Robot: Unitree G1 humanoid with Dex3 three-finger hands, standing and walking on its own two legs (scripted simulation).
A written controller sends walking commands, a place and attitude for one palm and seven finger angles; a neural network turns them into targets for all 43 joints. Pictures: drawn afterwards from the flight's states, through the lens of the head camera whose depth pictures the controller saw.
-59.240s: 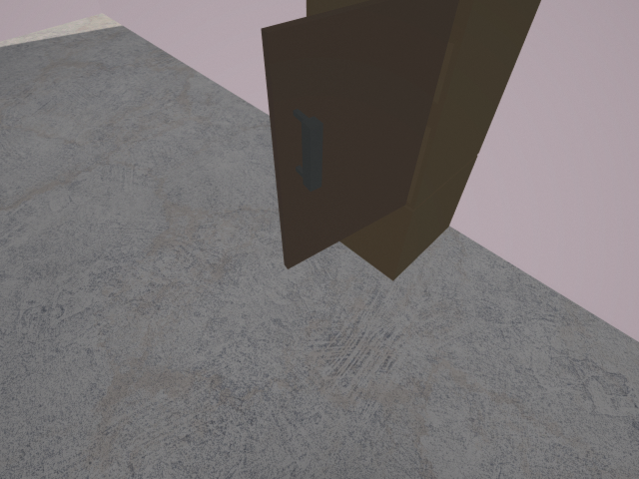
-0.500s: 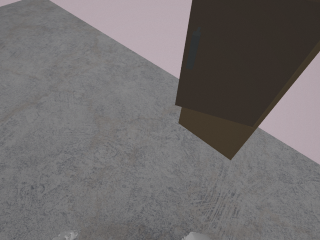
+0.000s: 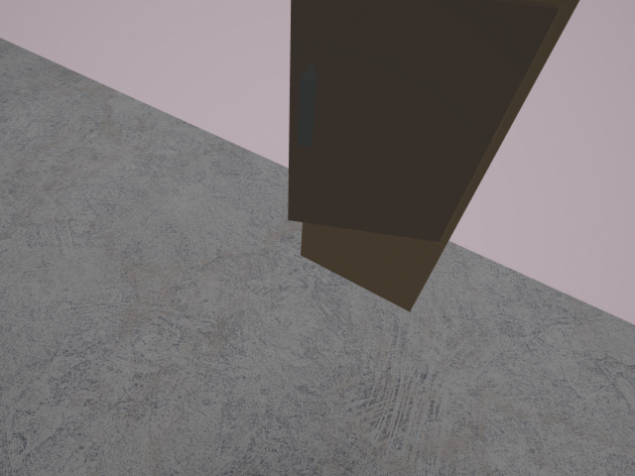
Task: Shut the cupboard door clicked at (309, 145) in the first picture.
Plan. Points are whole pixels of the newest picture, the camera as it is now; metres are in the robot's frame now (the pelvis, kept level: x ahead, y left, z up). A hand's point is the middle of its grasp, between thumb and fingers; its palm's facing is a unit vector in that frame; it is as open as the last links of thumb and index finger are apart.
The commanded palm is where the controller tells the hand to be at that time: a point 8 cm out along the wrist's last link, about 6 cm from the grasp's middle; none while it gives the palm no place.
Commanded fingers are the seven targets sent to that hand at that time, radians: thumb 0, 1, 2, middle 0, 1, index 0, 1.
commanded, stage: take the last steps up to it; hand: left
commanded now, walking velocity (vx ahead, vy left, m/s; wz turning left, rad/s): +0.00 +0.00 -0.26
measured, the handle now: (308, 104) +0.75 +0.07 +0.05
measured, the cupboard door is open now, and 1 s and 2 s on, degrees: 23 23 23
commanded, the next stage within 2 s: come to a stop and stand still in 0.94 s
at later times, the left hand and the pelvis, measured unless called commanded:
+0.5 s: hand out of the picture +0.11 +0.14 -0.15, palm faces -0.08 -0.98 -0.20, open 7.3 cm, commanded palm none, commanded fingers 0.00 0.90 0.90 -0.20 -0.30 -0.20 -0.30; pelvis +0.06 -0.04 +0.01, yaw -6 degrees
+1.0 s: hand (241, 369) +0.29 +0.13 -0.16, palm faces -0.07 -0.98 -0.18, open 7.3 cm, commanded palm none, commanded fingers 0.00 0.90 0.90 -0.20 -0.30 -0.20 -0.30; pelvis +0.22 -0.04 +0.01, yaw -6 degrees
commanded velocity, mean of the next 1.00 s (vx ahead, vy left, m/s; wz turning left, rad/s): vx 0.25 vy -0.05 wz -0.06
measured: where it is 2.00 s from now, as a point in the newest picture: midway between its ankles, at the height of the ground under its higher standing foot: (329, 465)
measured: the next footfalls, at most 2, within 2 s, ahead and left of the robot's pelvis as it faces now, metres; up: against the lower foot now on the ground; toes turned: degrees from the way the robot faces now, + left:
right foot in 0.36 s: +0.03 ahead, -0.14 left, +0.00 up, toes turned -10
left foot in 0.72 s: +0.28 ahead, +0.05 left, +0.00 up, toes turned +3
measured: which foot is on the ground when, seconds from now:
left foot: down 0.00-0.36, up 0.38-0.70, down 0.72-1.00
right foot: up 0.00-0.34, down 0.36-0.74, up 0.76-1.00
